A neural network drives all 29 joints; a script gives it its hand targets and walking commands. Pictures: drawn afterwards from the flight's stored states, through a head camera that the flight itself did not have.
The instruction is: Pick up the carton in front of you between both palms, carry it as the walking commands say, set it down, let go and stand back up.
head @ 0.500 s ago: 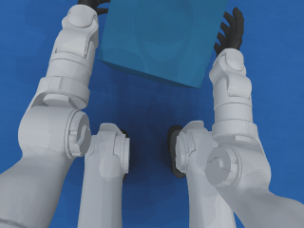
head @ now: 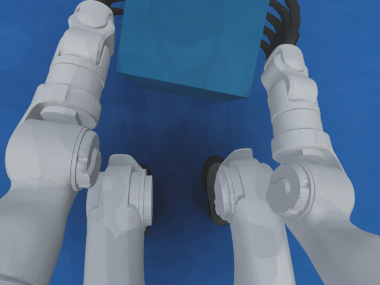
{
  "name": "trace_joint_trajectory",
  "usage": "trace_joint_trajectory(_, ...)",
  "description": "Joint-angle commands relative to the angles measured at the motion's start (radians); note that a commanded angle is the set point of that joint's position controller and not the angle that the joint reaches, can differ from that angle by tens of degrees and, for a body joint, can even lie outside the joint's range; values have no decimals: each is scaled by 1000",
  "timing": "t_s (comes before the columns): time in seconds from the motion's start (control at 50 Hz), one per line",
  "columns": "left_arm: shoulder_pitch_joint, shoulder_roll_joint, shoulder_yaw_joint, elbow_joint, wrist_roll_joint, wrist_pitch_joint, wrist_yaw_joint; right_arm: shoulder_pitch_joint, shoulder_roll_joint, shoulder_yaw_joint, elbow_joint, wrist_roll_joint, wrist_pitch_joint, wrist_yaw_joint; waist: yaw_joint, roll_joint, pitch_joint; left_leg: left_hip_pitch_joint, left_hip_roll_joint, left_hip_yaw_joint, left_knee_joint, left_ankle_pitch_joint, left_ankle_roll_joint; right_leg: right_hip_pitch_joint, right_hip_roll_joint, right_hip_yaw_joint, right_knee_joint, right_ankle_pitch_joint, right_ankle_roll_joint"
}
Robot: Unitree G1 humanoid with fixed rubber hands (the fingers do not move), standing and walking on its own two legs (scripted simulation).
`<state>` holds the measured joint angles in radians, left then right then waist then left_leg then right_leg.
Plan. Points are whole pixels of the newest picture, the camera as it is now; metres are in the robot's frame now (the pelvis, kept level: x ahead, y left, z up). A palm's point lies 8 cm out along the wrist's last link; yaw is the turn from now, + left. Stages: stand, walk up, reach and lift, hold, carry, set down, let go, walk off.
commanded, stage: set down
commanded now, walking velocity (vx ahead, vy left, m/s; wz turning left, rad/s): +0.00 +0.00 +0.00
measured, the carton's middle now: (190, 41) +0.53 -0.01 -0.24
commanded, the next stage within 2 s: none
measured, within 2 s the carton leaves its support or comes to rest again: rests again in 0.36 s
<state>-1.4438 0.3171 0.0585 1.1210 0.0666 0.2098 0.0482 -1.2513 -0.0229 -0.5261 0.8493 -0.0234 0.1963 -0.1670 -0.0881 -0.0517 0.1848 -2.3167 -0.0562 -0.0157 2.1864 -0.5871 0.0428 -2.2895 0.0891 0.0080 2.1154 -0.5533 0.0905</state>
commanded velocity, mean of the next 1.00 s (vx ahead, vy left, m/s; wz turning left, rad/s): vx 0.00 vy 0.00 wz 0.00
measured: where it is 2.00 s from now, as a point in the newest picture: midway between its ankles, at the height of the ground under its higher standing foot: (179, 207)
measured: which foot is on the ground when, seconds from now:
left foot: down 0.00-1.00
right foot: down 0.00-1.00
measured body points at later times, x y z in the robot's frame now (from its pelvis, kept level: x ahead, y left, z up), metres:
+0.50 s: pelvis +0.00 +0.00 -0.01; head +0.35 +0.05 +0.26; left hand +0.56 +0.14 -0.18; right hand +0.52 -0.17 -0.16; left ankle +0.10 +0.10 -0.34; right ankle +0.12 -0.13 -0.34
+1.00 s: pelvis +0.00 +0.00 -0.01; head +0.36 +0.04 +0.24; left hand +0.55 +0.20 -0.21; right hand +0.50 -0.19 -0.19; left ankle +0.10 +0.10 -0.34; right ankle +0.12 -0.13 -0.34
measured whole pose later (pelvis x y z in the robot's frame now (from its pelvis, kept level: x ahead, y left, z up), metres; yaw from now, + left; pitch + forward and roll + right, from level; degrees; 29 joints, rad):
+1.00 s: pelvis +0.00 +0.00 -0.01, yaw +0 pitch +35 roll -5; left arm -1.47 0.52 -0.06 1.21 -0.13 0.07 0.01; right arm -1.31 -0.18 -0.34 1.09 0.15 0.03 -0.15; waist -0.09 -0.06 0.38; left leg -2.25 -0.05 -0.03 2.25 -0.60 0.03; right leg -2.23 0.09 -0.01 2.17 -0.56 0.08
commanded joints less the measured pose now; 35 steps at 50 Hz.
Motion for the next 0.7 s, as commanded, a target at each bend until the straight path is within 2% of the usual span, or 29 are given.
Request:
trace_joint_trajectory(0.0, -464, -860, -190, -135, -75, -60, -220, -572, 798, 367, -66, 69, -25, 253, 31, 187, -1000, 631, -50, -23, -211, 359, -12, 407, 59, -107, -77, 301, -27)
trace_joint_trajectory(0.16, -445, -784, -126, -56, -42, -57, -236, -579, 761, 308, -3, 34, -23, 262, 51, 131, -870, 529, -48, -23, -209, 263, 3, 383, 62, -100, -72, 229, -27)
trace_joint_trajectory(0.24, -424, -750, -93, -24, -14, -50, -246, -572, 729, 275, 24, 18, -20, 269, 62, 130, -803, 497, -46, -24, -208, 239, 9, 357, 63, -93, -72, 204, -31)
trace_joint_trajectory(0.6, -291, -581, 1, 45, 98, -23, -246, -474, 578, 186, 107, -23, -22, 272, 103, 86, -632, 466, -26, -52, -193, 244, 23, 277, 58, -74, -60, 172, -30)
trace_joint_trajectory(0.68, -292, -520, 0, 41, 102, -33, -234, -450, 527, 173, 108, -21, -33, 258, 98, 97, -644, 485, -17, -50, -191, 250, 13, 301, 51, -77, -52, 183, -20)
